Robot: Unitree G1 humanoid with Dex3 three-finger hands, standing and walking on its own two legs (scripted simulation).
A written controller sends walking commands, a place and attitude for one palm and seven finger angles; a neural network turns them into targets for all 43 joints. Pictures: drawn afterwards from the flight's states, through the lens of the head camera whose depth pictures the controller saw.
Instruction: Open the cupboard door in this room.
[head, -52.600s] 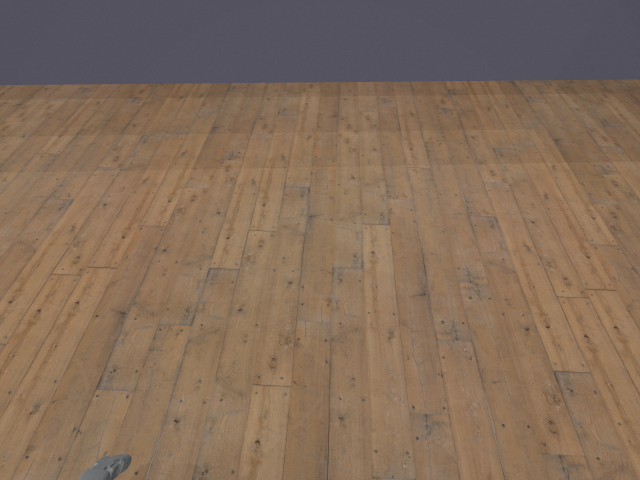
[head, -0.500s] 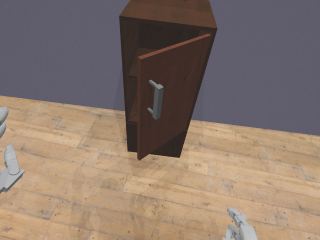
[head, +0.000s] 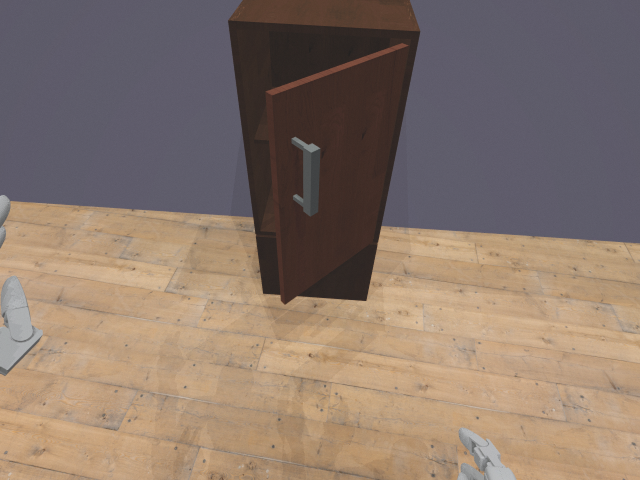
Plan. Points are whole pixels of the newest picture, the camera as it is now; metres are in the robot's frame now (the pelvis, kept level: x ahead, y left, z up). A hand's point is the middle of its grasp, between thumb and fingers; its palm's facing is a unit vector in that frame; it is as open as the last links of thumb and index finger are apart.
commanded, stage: stop stepping back and stand still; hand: left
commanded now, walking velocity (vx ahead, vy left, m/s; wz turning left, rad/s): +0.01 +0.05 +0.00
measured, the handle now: (304, 177) +0.65 +0.05 +0.02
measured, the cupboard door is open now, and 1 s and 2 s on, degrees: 47 47 47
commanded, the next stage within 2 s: let the arm hang, fingers relaxed in 0.66 s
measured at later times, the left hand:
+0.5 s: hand (46, 303) +0.23 +0.26 +0.18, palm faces +0.43 -0.74 -0.52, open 7.5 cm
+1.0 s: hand out of the picture +0.13 +0.22 -0.12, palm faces -0.03 -0.95 -0.30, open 7.4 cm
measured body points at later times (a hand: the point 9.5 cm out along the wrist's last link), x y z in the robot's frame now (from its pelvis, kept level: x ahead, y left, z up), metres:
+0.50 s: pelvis +0.03 +0.00 +0.01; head +0.04 -0.01 +0.46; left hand +0.20 +0.30 +0.21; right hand +0.20 -0.24 -0.07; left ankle +0.01 +0.11 -0.73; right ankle +0.06 -0.07 -0.73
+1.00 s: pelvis +0.01 +0.01 +0.00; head +0.03 -0.01 +0.45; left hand +0.13 +0.27 -0.10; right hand +0.13 -0.25 -0.13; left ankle +0.01 +0.12 -0.73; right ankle +0.06 -0.07 -0.73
